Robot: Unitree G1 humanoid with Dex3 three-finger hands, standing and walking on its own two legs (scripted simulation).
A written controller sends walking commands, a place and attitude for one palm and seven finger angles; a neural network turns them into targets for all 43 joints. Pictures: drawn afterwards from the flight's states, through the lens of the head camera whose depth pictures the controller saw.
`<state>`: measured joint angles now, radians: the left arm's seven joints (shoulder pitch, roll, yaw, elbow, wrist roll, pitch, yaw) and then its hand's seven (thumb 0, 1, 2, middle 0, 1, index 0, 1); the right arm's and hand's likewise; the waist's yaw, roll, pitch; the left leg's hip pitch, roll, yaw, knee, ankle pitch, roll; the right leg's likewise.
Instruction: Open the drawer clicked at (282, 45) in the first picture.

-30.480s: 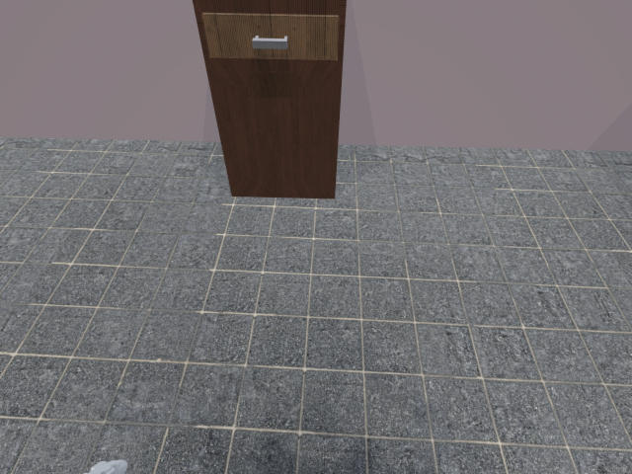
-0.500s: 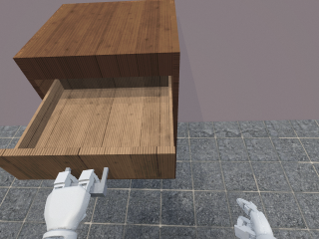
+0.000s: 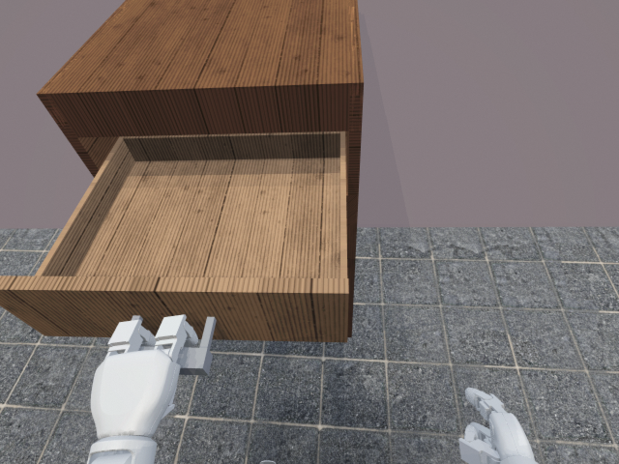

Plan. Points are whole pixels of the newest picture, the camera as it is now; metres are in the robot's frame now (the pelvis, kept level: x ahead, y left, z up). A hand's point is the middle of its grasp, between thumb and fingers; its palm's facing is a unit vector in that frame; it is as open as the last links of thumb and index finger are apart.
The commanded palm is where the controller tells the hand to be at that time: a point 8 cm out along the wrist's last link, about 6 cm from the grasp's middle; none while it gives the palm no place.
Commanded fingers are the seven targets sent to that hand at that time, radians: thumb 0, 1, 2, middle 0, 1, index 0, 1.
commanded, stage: open the thumb to release the handle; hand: left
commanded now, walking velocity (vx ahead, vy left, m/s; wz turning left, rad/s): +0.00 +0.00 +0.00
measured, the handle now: (167, 342) +0.26 +0.21 +0.03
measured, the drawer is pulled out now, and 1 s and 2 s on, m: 0.30 0.30 0.30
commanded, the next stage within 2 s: lift the hand off the handle in 0.30 s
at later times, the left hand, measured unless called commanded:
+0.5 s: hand (159, 392) +0.20 +0.21 +0.01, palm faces +0.04 -0.10 -0.99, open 13.7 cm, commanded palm +0.18 +0.22 +0.06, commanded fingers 0.00 -0.50 0.30 -0.30 -1.20 -0.30 -1.20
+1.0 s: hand (152, 371) +0.22 +0.21 +0.04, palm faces +0.04 -0.10 -0.99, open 13.5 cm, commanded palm +0.20 +0.22 +0.10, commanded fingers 0.00 -0.50 0.30 -0.30 -1.20 -0.30 -1.20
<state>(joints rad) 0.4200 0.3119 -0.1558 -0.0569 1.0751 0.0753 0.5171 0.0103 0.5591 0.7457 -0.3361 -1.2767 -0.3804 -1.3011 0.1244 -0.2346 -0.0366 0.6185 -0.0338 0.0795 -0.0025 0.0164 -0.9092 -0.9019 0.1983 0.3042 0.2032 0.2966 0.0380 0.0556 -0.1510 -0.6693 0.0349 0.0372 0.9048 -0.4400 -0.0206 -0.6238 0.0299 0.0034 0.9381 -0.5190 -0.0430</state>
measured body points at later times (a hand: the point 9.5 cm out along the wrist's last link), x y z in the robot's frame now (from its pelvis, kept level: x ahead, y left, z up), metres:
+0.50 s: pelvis -0.02 +0.00 +0.01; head +0.01 -0.03 +0.46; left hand +0.20 +0.21 +0.06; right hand +0.20 -0.23 -0.09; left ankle +0.00 +0.14 -0.69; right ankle -0.03 -0.09 -0.69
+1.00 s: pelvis -0.02 +0.00 +0.02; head -0.01 -0.03 +0.47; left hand +0.21 +0.21 +0.09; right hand +0.17 -0.22 -0.09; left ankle +0.00 +0.14 -0.69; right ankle -0.03 -0.09 -0.69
